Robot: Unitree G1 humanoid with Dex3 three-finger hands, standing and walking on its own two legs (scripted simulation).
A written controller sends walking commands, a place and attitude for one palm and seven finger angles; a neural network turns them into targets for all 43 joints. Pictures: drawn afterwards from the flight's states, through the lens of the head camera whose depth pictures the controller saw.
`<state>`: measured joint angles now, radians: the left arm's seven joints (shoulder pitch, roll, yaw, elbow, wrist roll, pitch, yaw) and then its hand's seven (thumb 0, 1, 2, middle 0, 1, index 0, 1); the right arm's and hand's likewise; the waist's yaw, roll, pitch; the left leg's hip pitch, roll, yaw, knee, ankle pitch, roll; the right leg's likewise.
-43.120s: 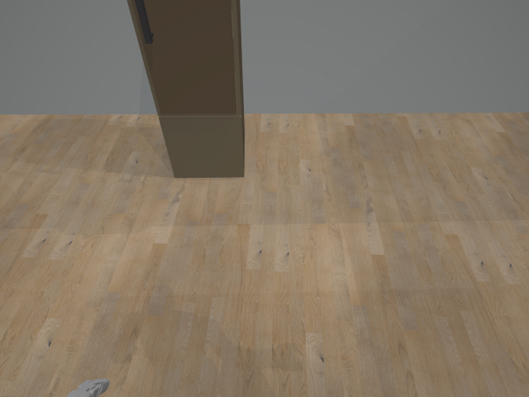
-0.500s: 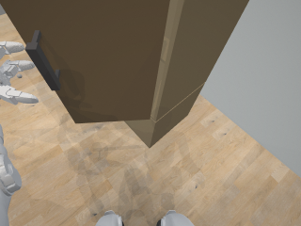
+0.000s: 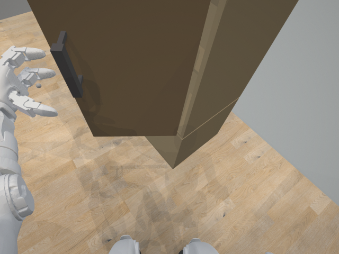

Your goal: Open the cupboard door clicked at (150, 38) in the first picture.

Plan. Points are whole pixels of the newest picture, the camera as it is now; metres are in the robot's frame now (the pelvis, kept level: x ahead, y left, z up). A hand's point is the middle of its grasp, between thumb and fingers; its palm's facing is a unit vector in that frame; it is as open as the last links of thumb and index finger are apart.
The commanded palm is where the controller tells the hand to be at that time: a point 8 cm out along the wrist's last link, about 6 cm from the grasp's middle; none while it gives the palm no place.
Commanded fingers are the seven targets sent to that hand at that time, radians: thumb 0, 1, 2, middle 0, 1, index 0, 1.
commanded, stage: move the hooked fingers beside the handle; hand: left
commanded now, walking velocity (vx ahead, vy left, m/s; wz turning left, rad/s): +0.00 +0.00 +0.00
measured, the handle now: (70, 66) +0.52 +0.22 +0.10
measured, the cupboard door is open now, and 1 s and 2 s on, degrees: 53 53 54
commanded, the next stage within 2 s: slide the fingers in behind the handle in 0.12 s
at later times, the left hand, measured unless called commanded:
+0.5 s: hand (50, 84) +0.47 +0.25 +0.10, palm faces -0.01 -1.00 +0.01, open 14.0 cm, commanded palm +0.44 +0.30 +0.10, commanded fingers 0.00 -0.50 0.30 -0.30 -1.20 -0.30 -1.20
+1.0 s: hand (67, 87) +0.46 +0.22 +0.09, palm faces -0.01 -1.00 +0.03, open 14.0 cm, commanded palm +0.44 +0.27 +0.10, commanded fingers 0.00 -0.50 0.30 -0.30 -1.20 -0.30 -1.20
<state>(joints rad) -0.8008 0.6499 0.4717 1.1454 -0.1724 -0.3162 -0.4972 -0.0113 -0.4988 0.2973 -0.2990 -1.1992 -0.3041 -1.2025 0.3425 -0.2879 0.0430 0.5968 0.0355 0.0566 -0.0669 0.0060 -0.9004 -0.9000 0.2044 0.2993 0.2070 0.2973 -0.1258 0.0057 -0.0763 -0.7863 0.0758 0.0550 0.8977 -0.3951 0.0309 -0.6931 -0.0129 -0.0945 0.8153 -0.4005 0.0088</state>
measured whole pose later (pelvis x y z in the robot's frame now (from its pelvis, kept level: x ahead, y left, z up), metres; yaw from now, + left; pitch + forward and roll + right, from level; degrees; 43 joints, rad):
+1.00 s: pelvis +0.00 -0.01 +0.00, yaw +0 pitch +15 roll -2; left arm -0.78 0.53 0.39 1.11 -0.18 -0.30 -0.38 -0.01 -0.50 0.30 -0.30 -1.20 -0.30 -1.20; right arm 0.35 -0.28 0.04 0.62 0.04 0.06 -0.05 0.01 -0.90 -0.90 0.20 0.30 0.21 0.30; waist -0.12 0.02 -0.08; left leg -0.75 0.08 0.05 0.88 -0.39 0.02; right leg -0.66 -0.01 -0.09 0.82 -0.41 0.00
